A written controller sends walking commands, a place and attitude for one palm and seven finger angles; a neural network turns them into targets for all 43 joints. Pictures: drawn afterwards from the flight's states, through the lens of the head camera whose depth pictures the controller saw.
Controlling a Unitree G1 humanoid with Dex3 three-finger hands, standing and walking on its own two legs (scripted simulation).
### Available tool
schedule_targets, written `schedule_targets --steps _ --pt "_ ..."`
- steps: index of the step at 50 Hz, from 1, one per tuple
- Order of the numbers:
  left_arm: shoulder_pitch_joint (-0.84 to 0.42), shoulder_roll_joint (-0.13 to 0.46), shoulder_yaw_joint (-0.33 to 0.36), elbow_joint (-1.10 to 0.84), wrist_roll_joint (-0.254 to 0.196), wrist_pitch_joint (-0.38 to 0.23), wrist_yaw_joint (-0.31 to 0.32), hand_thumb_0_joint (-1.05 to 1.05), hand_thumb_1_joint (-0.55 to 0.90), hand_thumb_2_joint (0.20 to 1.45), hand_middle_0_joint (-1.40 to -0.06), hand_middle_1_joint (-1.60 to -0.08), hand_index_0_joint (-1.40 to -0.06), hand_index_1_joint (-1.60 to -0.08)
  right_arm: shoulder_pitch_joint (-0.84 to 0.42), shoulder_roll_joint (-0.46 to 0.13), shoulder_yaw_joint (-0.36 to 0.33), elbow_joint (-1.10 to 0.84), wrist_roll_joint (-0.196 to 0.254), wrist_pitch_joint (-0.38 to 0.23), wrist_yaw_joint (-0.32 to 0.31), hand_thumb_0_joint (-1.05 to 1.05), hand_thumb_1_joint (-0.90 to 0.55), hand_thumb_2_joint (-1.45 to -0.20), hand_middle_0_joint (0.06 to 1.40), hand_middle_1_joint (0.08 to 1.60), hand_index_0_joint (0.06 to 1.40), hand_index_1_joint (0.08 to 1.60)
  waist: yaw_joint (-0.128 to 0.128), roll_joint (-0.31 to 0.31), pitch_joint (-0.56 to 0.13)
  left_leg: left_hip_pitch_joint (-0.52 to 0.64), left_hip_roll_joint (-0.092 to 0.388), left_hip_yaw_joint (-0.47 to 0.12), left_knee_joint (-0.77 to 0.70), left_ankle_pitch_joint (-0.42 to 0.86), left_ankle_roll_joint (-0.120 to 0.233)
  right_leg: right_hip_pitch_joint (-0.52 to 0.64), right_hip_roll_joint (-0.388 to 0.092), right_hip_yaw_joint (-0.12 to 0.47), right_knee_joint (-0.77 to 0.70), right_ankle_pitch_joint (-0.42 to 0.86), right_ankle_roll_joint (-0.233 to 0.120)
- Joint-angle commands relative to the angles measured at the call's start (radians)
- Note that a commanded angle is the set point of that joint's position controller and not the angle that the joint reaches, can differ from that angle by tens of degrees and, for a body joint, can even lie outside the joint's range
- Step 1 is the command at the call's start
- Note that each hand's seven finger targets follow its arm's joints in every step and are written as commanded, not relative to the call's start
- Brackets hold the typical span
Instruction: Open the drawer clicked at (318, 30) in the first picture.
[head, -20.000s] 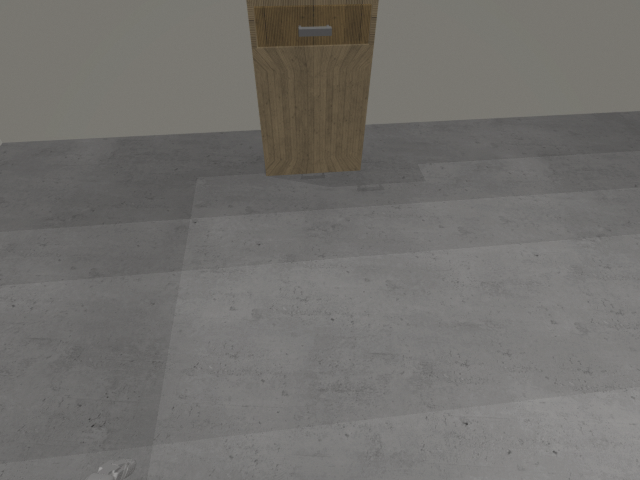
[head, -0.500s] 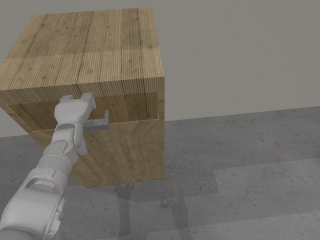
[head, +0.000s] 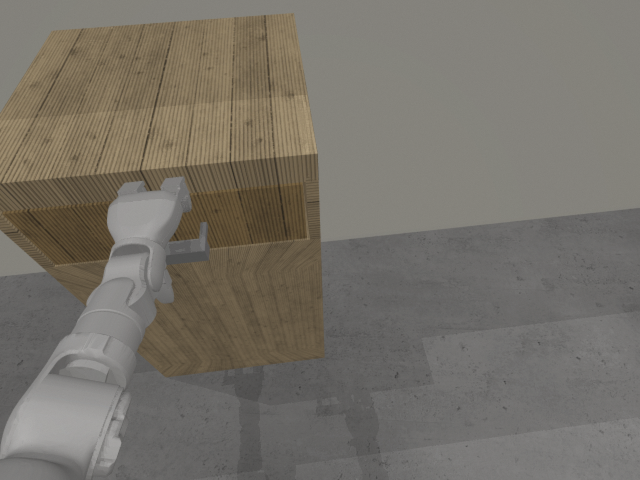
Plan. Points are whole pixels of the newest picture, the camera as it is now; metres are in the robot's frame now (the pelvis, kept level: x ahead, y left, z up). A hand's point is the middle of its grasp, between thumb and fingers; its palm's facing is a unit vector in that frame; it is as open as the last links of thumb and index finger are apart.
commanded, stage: move the hooked fingers above the handle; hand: left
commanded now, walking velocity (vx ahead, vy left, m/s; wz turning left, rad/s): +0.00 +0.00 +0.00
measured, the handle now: (168, 242) +0.48 +0.23 -0.03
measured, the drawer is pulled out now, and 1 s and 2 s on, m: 0.00 0.00 0.00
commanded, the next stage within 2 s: lift the fingers back up to retry in 0.16 s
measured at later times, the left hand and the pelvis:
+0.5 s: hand (159, 241) +0.44 +0.22 +0.03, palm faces +0.03 -0.03 -1.00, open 13.6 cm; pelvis +0.00 +0.01 -0.01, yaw +1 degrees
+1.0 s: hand (148, 254) +0.43 +0.24 +0.02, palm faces -0.03 -0.03 -1.00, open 13.8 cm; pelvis -0.01 +0.01 -0.01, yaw +1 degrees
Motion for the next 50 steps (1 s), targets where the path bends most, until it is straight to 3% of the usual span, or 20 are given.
schedule_targets --steps 1,2,4,8,10,11,12,15,19,23,27,29,32,38,39,41,43,45,48,50 --pt "-0.312 0.367 0.145 -0.149 -0.018 -0.014 -0.015 0.0 -0.5 0.3 -0.3 -1.2 -0.3 -1.2 0.045 -0.148 -0.047 -0.106 0.004 -0.029 -0.022 0.0 -0.9 -0.9 0.2 0.3 0.2 0.3 0.041 -0.093 -0.28 0.189 -0.069 0.061 -0.051 0.225 0.07 0.153 0.021 -0.025 -0.131 0.379 -0.012" --pt "-0.264 0.371 0.156 -0.136 -0.019 -0.027 -0.02 0.0 -0.5 0.3 -0.3 -1.2 -0.3 -1.2 0.046 -0.149 -0.048 -0.112 0.002 -0.028 -0.024 0.0 -0.9 -0.9 0.2 0.3 0.2 0.3 0.05 -0.098 -0.27 0.18 -0.071 0.059 -0.048 0.23 0.069 0.159 0.022 -0.026 -0.124 0.39 -0.016" --pt "-0.286 0.303 0.1 -0.187 -0.013 -0.066 -0.023 0.0 -0.5 0.3 -0.3 -1.2 -0.3 -1.2 0.051 -0.144 -0.054 -0.12 0.002 -0.04 -0.023 0.0 -0.9 -0.9 0.2 0.3 0.2 0.3 0.03 -0.071 -0.265 0.198 -0.071 0.058 -0.043 0.224 0.07 0.123 0.022 -0.026 -0.128 0.377 -0.016" --pt "-0.334 0.269 0.08 -0.296 -0.007 -0.143 -0.004 0.0 -0.5 0.3 -0.3 -1.2 -0.3 -1.2 0.067 -0.139 -0.072 -0.107 -0.006 -0.056 -0.016 0.0 -0.9 -0.9 0.2 0.3 0.2 0.3 0.008 -0.023 -0.313 0.254 -0.068 0.044 -0.007 0.261 0.07 0.065 0.031 -0.026 -0.107 0.378 -0.02" --pt "-0.389 0.213 0.04 -0.35 -0.023 -0.165 0.011 0.0 -0.5 0.3 -0.3 -1.2 -0.3 -1.2 0.075 -0.133 -0.08 -0.095 -0.011 -0.068 -0.012 0.0 -0.9 -0.9 0.2 0.3 0.2 0.3 -0.018 -0.004 -0.329 0.288 -0.066 0.035 0.012 0.277 0.07 0.036 0.032 -0.031 -0.099 0.373 -0.023" --pt "-0.424 0.236 0.05 -0.375 -0.019 -0.175 0.024 0.0 -0.5 0.3 -0.3 -1.2 -0.3 -1.2 0.081 -0.136 -0.084 -0.086 -0.01 -0.07 -0.01 0.0 -0.9 -0.9 0.2 0.3 0.2 0.3 -0.018 0.016 -0.349 0.3 -0.065 0.029 0.016 0.272 0.068 0.016 0.035 -0.031 -0.094 0.356 -0.021" --pt "-0.398 0.256 0.077 -0.352 -0.019 -0.169 0.039 0.0 -0.5 0.3 -0.3 -1.2 -0.3 -1.2 0.084 -0.138 -0.086 -0.081 -0.012 -0.07 -0.009 0.0 -0.9 -0.9 0.2 0.3 0.2 0.3 -0.011 0.013 -0.337 0.294 -0.066 0.024 0.02 0.275 0.068 0.013 0.039 -0.035 -0.087 0.35 -0.027" --pt "-0.465 0.229 0.057 -0.355 -0.017 -0.145 0.08 0.0 -0.5 0.3 -0.3 -1.2 -0.3 -1.2 0.086 -0.139 -0.084 -0.063 -0.015 -0.074 0.001 0.0 -0.9 -0.9 0.2 0.3 0.2 0.3 -0.025 0.036 -0.341 0.303 -0.065 0.014 0.028 0.286 0.062 -0.027 0.042 -0.049 -0.076 0.33 -0.031" --pt "-0.457 0.262 0.087 -0.25 0.003 -0.056 0.121 0.0 -0.5 0.3 -0.3 -1.2 -0.3 -1.2 0.086 -0.144 -0.076 -0.051 -0.014 -0.064 0.013 0.0 -0.9 -0.9 0.2 0.3 0.2 0.3 -0.009 0.027 -0.354 0.278 -0.066 0.012 0.02 0.288 0.057 -0.025 0.048 -0.062 -0.062 0.323 -0.035" --pt "-0.42 0.284 0.101 -0.165 0.003 0.028 0.099 0.0 -0.5 0.3 -0.3 -1.2 -0.3 -1.2 0.076 -0.146 -0.065 -0.064 -0.013 -0.048 0.021 0.0 -0.9 -0.9 0.2 0.3 0.2 0.3 0.018 0.008 -0.393 0.261 -0.066 0.033 0.006 0.321 0.056 0.046 0.046 -0.058 -0.064 0.386 -0.03" --pt "-0.396 0.296 0.096 -0.111 0.003 0.06 0.056 0.0 -0.5 0.3 -0.3 -1.2 -0.3 -1.2 0.071 -0.153 -0.056 -0.076 -0.009 -0.031 0.009 0.0 -0.9 -0.9 0.2 0.3 0.2 0.3 0.014 -0.054 -0.324 0.22 -0.064 0.039 -0.018 0.282 0.06 0.073 0.039 -0.056 -0.086 0.374 -0.025" --pt "-0.398 0.284 0.08 -0.103 0.0 0.058 0.036 0.0 -0.5 0.3 -0.3 -1.2 -0.3 -1.2 0.066 -0.151 -0.052 -0.083 -0.005 -0.029 0.002 0.0 -0.9 -0.9 0.2 0.3 0.2 0.3 0.006 -0.077 -0.291 0.216 -0.063 0.042 -0.029 0.247 0.063 0.063 0.036 -0.054 -0.106 0.34 -0.022" --pt "-0.381 0.322 0.106 -0.09 -0.013 0.031 0.009 0.0 -0.5 0.3 -0.3 -1.2 -0.3 -1.2 0.066 -0.154 -0.047 -0.091 -0.003 -0.027 -0.011 0.0 -0.9 -0.9 0.2 0.3 0.2 0.3 0.01 -0.111 -0.267 0.2 -0.062 0.042 -0.042 0.212 0.068 0.082 0.03 -0.044 -0.12 0.314 -0.018" --pt "-0.379 0.303 0.091 -0.13 0.002 -0.043 0.0 0.0 -0.5 0.3 -0.3 -1.2 -0.3 -1.2 0.074 -0.145 -0.048 -0.109 -0.001 -0.037 -0.017 0.0 -0.9 -0.9 0.2 0.3 0.2 0.3 0.014 -0.056 -0.239 0.196 -0.059 0.037 -0.046 0.177 0.063 0.026 0.032 -0.044 -0.119 0.248 -0.023" --pt "-0.403 0.278 0.071 -0.166 0.001 -0.057 0.004 0.0 -0.5 0.3 -0.3 -1.2 -0.3 -1.2 0.079 -0.144 -0.053 -0.108 -0.004 -0.045 -0.013 0.0 -0.9 -0.9 0.2 0.3 0.2 0.3 0.01 -0.028 -0.266 0.218 -0.059 0.038 -0.04 0.182 0.064 0.021 0.033 -0.044 -0.117 0.247 -0.025" --pt "-0.408 0.311 0.107 -0.221 0.008 -0.092 0.017 0.0 -0.5 0.3 -0.3 -1.2 -0.3 -1.2 0.092 -0.142 -0.063 -0.107 -0.008 -0.052 -0.011 0.0 -0.9 -0.9 0.2 0.3 0.2 0.3 0.02 -0.007 -0.346 0.249 -0.059 0.033 -0.02 0.224 0.064 0.036 0.037 -0.039 -0.1 0.279 -0.027" --pt "-0.406 0.255 0.075 -0.272 -0.002 -0.112 0.03 0.0 -0.5 0.3 -0.3 -1.2 -0.3 -1.2 0.095 -0.137 -0.071 -0.103 -0.012 -0.057 -0.006 0.0 -0.9 -0.9 0.2 0.3 0.2 0.3 0.011 0.018 -0.38 0.288 -0.057 0.027 -0.005 0.27 0.061 0.022 0.044 -0.045 -0.085 0.316 -0.03" --pt "-0.414 0.223 0.061 -0.298 -0.01 -0.124 0.046 0.0 -0.5 0.3 -0.3 -1.2 -0.3 -1.2 0.1 -0.136 -0.08 -0.091 -0.017 -0.065 0.0 0.0 -0.9 -0.9 0.2 0.3 0.2 0.3 -0.001 0.026 -0.387 0.308 -0.055 0.021 0.01 0.297 0.06 0.007 0.046 -0.052 -0.078 0.325 -0.032" --pt "-0.41 0.254 0.09 -0.298 -0.006 -0.112 0.076 0.0 -0.5 0.3 -0.3 -1.2 -0.3 -1.2 0.101 -0.143 -0.084 -0.074 -0.016 -0.065 0.006 0.0 -0.9 -0.9 0.2 0.3 0.2 0.3 0.003 0.031 -0.378 0.303 -0.054 0.012 0.01 0.292 0.057 -0.016 0.051 -0.058 -0.073 0.309 -0.032" --pt "-0.451 0.229 0.067 -0.284 -0.009 -0.088 0.09 0.0 -0.5 0.3 -0.3 -1.2 -0.3 -1.2 0.102 -0.146 -0.081 -0.061 -0.018 -0.068 0.009 0.0 -0.9 -0.9 0.2 0.3 0.2 0.3 -0.012 0.029 -0.34 0.289 -0.053 0.01 0.004 0.278 0.056 -0.026 0.05 -0.064 -0.078 0.295 -0.035"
